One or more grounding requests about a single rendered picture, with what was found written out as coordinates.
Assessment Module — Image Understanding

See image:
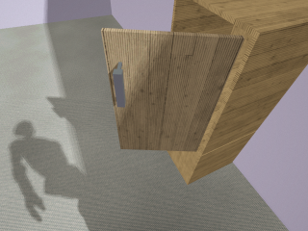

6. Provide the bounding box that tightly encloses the cupboard door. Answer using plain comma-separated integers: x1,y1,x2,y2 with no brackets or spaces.
101,28,244,152

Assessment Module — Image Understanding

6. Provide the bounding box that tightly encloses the handle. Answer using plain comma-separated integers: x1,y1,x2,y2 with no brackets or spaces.
113,62,126,108

